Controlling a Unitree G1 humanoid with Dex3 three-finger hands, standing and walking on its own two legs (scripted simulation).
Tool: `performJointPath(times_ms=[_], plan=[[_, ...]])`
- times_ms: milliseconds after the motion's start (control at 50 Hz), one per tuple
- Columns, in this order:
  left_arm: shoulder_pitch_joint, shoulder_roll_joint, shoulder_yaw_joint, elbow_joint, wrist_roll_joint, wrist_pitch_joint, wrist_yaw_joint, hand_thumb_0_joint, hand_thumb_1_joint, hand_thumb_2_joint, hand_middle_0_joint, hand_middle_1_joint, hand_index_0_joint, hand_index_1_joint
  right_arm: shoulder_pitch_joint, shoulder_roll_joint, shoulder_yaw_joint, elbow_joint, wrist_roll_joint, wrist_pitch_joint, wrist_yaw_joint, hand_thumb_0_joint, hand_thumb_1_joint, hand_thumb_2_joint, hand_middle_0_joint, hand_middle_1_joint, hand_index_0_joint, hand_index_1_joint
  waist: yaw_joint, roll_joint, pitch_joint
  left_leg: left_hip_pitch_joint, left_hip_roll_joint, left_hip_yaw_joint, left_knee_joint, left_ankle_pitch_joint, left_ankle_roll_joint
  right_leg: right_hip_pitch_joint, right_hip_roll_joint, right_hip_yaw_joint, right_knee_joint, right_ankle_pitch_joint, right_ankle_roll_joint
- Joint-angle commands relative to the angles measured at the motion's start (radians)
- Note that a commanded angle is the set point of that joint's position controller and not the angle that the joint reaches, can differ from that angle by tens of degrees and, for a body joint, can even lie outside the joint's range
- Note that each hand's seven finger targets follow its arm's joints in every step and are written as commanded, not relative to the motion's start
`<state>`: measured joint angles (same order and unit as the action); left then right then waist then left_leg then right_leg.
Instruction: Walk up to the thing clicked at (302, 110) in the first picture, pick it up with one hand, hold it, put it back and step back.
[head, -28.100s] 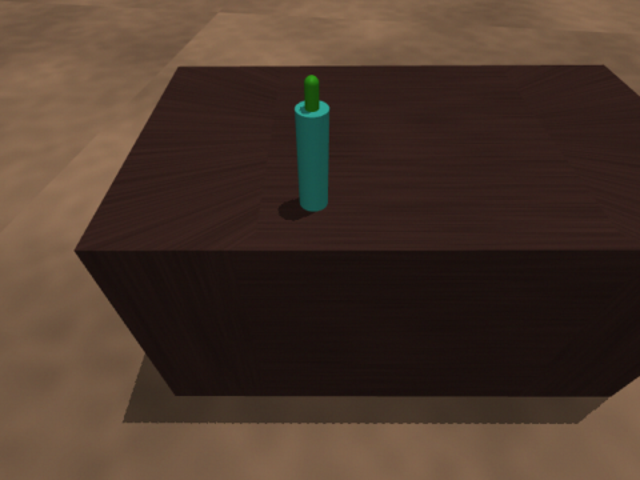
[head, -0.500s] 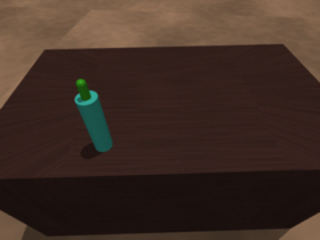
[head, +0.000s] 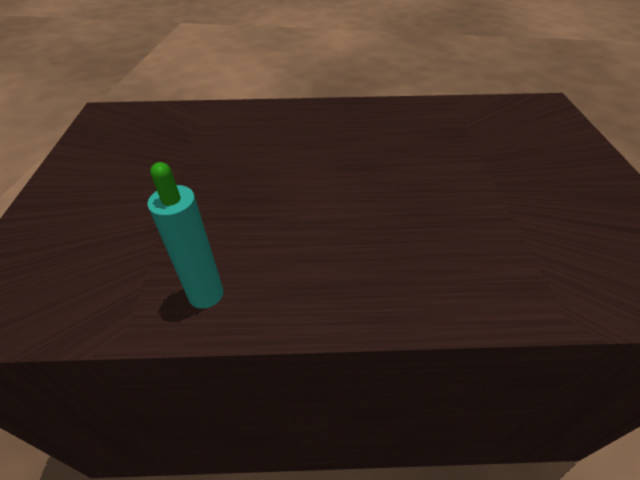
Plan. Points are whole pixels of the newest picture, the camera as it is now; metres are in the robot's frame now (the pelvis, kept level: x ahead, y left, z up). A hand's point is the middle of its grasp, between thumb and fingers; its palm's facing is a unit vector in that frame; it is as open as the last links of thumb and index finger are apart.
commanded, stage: stand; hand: left
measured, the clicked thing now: (186, 240) +0.45 +0.21 +0.05
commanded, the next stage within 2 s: step back in 0.64 s
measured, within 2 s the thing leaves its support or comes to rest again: neither
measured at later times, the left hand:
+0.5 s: hand out of the picture +0.06 +0.25 -0.16, palm faces -0.02 -0.94 -0.34, open 7.4 cm
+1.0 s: hand out of the picture +0.04 +0.26 -0.17, palm faces -0.05 -0.91 -0.41, open 7.4 cm
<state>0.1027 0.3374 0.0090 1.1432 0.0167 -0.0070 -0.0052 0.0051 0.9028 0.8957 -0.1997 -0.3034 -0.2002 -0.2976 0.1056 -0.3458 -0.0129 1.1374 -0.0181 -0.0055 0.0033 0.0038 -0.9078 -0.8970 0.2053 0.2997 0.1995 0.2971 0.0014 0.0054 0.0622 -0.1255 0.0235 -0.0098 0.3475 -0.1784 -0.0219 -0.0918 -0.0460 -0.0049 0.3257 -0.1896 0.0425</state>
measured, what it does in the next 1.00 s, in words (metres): lifts its left foot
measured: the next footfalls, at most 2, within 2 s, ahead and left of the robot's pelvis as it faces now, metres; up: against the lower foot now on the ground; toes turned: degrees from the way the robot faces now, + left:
left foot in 1.14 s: -0.09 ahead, +0.13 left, +0.00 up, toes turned -1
right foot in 1.54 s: -0.14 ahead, -0.07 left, +0.00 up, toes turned -1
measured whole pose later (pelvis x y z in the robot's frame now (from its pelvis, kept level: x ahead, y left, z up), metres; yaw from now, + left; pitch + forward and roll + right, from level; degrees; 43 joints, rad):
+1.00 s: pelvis -0.06 -0.01 -0.02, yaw +0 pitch -2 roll +1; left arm 0.08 0.37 0.05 0.96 0.04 0.03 0.00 0.01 0.90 0.90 -0.20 -0.30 -0.20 -0.30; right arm 0.06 -0.42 -0.07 0.96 0.00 0.07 0.02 0.00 -0.91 -0.90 0.20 0.30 0.20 0.30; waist 0.01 0.01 0.20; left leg -0.42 -0.07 -0.06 0.97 -0.49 0.03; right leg -0.35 -0.06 0.01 0.62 -0.25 0.01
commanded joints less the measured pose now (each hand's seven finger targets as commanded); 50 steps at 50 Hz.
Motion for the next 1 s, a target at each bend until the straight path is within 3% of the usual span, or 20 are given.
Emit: performJointPath(times_ms=[0,140,280,380,500,560,600,620,640,700,760,800,840,860,880,900,920,940,960,980], plan=[[-0.027,0.212,0.041,-0.059,-0.004,-0.020,0.014,0.000,0.900,0.900,-0.200,-0.300,-0.200,-0.301,-0.039,-0.212,-0.033,-0.054,0.006,-0.024,-0.012,0.000,-0.900,-0.900,0.200,0.300,0.200,0.300,0.002,0.003,-0.072,0.008,0.102,-0.077,-0.065,0.101,0.037,0.004,-0.087,0.060,-0.048,0.097,-0.050],[-0.030,0.215,0.041,-0.067,-0.002,-0.023,0.017,0.000,0.900,0.900,-0.200,-0.300,-0.200,-0.300,-0.037,-0.214,-0.036,-0.059,0.006,-0.023,-0.012,0.000,-0.900,-0.900,0.200,0.300,0.200,0.300,-0.003,-0.010,-0.087,0.019,0.103,-0.076,-0.053,0.137,0.037,0.001,-0.089,0.062,-0.051,0.120,-0.049],[-0.017,0.218,0.041,-0.066,-0.003,-0.022,0.015,0.000,0.900,0.900,-0.200,-0.300,-0.200,-0.300,-0.030,-0.213,-0.034,-0.058,0.007,-0.022,-0.010,0.000,-0.900,-0.900,0.200,0.300,0.200,0.300,0.000,-0.016,-0.072,0.014,0.102,-0.081,-0.059,0.100,0.038,-0.010,-0.086,0.059,-0.056,0.082,-0.049],[-0.015,0.220,0.040,-0.071,-0.002,-0.023,0.014,0.000,0.900,0.900,-0.200,-0.300,-0.200,-0.300,-0.027,-0.211,-0.032,-0.061,0.006,-0.023,-0.010,0.000,-0.900,-0.900,0.200,0.300,0.200,0.300,-0.003,-0.002,-0.080,0.003,0.099,-0.075,-0.058,0.117,0.038,-0.001,-0.089,0.064,-0.053,0.120,-0.049],[-0.015,0.223,0.041,-0.071,-0.003,-0.021,0.015,0.000,0.900,0.900,-0.200,-0.300,-0.200,-0.300,-0.028,-0.215,-0.034,-0.060,0.006,-0.020,-0.010,0.000,-0.900,-0.900,0.200,0.300,0.200,0.300,-0.004,-0.008,-0.059,0.009,0.102,-0.083,-0.063,0.075,0.035,-0.025,-0.085,0.060,-0.058,0.058,-0.052],[-0.010,0.222,0.040,-0.072,-0.003,-0.022,0.013,0.000,0.900,0.900,-0.200,-0.300,-0.200,-0.300,-0.023,-0.213,-0.033,-0.061,0.007,-0.020,-0.009,0.000,-0.900,-0.900,0.200,0.300,0.200,0.300,-0.004,-0.003,-0.067,-0.004,0.097,-0.079,-0.063,0.080,0.037,-0.007,-0.089,0.065,-0.058,0.089,-0.052],[-0.015,0.221,0.041,-0.073,-0.005,-0.021,0.015,0.000,0.900,0.900,-0.200,-0.300,-0.200,-0.300,-0.025,-0.215,-0.033,-0.064,0.007,-0.021,-0.009,0.000,-0.900,-0.900,0.200,0.300,0.200,0.300,-0.004,0.001,-0.075,0.006,0.101,-0.080,-0.061,0.109,0.036,-0.003,-0.088,0.063,-0.051,0.093,-0.053],[-0.025,0.290,0.079,-0.100,-0.022,-0.011,0.019,0.000,0.900,0.900,-0.200,-0.300,-0.200,-0.300,-0.050,-0.276,-0.058,-0.078,0.015,-0.003,-0.005,0.000,-0.900,-0.900,0.200,0.300,0.200,0.300,-0.002,0.000,0.011,-0.047,0.088,-0.092,0.038,0.296,0.066,-0.084,-0.068,0.064,0.050,0.274,-0.061],[-0.008,0.277,0.080,-0.116,-0.027,-0.007,0.023,0.000,0.900,0.900,-0.200,-0.300,-0.200,-0.300,-0.031,-0.260,-0.058,-0.090,0.023,0.002,-0.006,0.000,-0.900,-0.900,0.200,0.300,0.200,0.300,-0.002,0.003,-0.036,-0.026,0.100,-0.080,0.067,0.380,0.079,-0.070,-0.062,0.046,0.086,0.313,-0.069],[-0.002,0.252,0.079,-0.144,-0.026,0.004,0.026,0.000,0.900,0.900,-0.200,-0.300,-0.200,-0.300,-0.025,-0.269,-0.072,-0.119,0.028,0.013,-0.004,0.000,-0.900,-0.900,0.200,0.300,0.200,0.300,-0.009,0.042,-0.108,-0.028,0.127,-0.096,0.085,0.444,0.122,-0.060,-0.027,0.018,0.191,0.283,-0.076],[0.012,0.236,0.076,-0.173,-0.018,0.018,0.024,0.000,0.900,0.900,-0.200,-0.300,-0.200,-0.300,-0.042,-0.292,-0.089,-0.158,0.028,0.028,-0.004,0.000,-0.900,-0.900,0.200,0.300,0.200,0.300,-0.005,0.086,-0.140,-0.076,0.157,-0.128,0.092,0.342,0.166,-0.066,-0.003,0.010,0.266,0.152,-0.082],[0.038,0.243,0.078,-0.183,-0.011,0.024,0.023,0.000,0.900,0.900,-0.200,-0.300,-0.200,-0.300,-0.063,-0.289,-0.094,-0.188,0.024,0.038,-0.003,0.000,-0.900,-0.900,0.200,0.300,0.200,0.300,0.007,0.088,-0.158,-0.100,0.139,-0.119,0.143,0.259,0.169,-0.084,-0.020,0.037,0.268,0.109,-0.103],[0.036,0.282,0.091,-0.200,-0.007,0.022,0.021,0.000,0.900,0.900,-0.200,-0.300,-0.200,-0.300,-0.064,-0.258,-0.092,-0.209,0.028,0.047,-0.001,0.000,-0.900,-0.900,0.200,0.300,0.200,0.300,0.011,0.005,-0.161,-0.138,0.043,-0.069,0.282,0.096,0.126,-0.113,-0.110,0.138,0.174,0.164,-0.163],[0.026,0.324,0.104,-0.212,-0.002,0.020,0.020,0.000,0.900,0.900,-0.200,-0.300,-0.200,-0.300,-0.064,-0.234,-0.088,-0.219,0.026,0.052,0.001,0.000,-0.900,-0.900,0.200,0.300,0.200,0.300,0.024,-0.083,-0.139,-0.161,-0.040,-0.022,0.408,-0.029,0.077,-0.137,-0.202,0.230,0.075,0.214,-0.220],[-0.025,0.367,0.116,-0.239,0.008,0.018,0.023,0.000,0.900,0.900,-0.200,-0.300,-0.200,-0.300,-0.039,-0.212,-0.086,-0.225,0.020,0.059,0.004,0.000,-0.900,-0.900,0.200,0.300,0.200,0.300,0.020,-0.222,-0.123,-0.206,-0.123,0.010,0.598,-0.301,0.056,-0.171,-0.325,0.354,0.003,0.266,-0.304],[-0.037,0.388,0.123,-0.265,0.021,0.012,0.025,0.000,0.900,0.900,-0.200,-0.300,-0.200,-0.300,-0.020,-0.220,-0.087,-0.234,0.011,0.068,0.004,0.000,-0.900,-0.900,0.200,0.300,0.200,0.300,0.028,-0.224,-0.103,-0.220,-0.105,-0.064,0.731,-0.413,0.055,-0.233,-0.371,0.401,0.000,0.271,-0.347],[-0.067,0.380,0.125,-0.282,0.027,0.011,0.028,0.000,0.900,0.900,-0.200,-0.300,-0.200,-0.300,0.021,-0.225,-0.089,-0.227,0.015,0.070,0.007,0.000,-0.900,-0.900,0.200,0.300,0.200,0.300,-0.001,-0.220,-0.091,-0.216,-0.071,-0.097,0.740,-0.404,0.062,-0.255,-0.361,0.363,0.023,0.271,-0.341],[-0.107,0.350,0.120,-0.300,0.024,0.014,0.029,0.000,0.900,0.900,-0.200,-0.300,-0.200,-0.300,0.042,-0.240,-0.094,-0.220,0.024,0.067,0.012,0.000,-0.900,-0.900,0.200,0.300,0.200,0.300,-0.018,-0.198,-0.086,-0.185,-0.075,-0.098,0.772,-0.376,0.066,-0.295,-0.314,0.281,0.042,0.261,-0.319],[-0.129,0.329,0.115,-0.310,0.027,0.015,0.031,0.000,0.900,0.900,-0.200,-0.300,-0.200,-0.300,0.068,-0.231,-0.095,-0.219,0.035,0.063,0.011,0.000,-0.900,-0.900,0.200,0.300,0.200,0.300,-0.028,-0.200,-0.099,-0.208,-0.082,-0.097,0.762,-0.356,0.062,-0.247,-0.262,0.228,0.078,0.274,-0.290],[-0.125,0.317,0.112,-0.312,0.031,0.017,0.032,0.000,0.900,0.900,-0.200,-0.300,-0.200,-0.300,0.078,-0.228,-0.092,-0.217,0.038,0.060,0.010,0.000,-0.900,-0.900,0.200,0.300,0.200,0.300,-0.019,-0.203,-0.115,-0.219,-0.087,-0.072,0.727,-0.334,0.047,-0.216,-0.226,0.194,0.106,0.274,-0.270]])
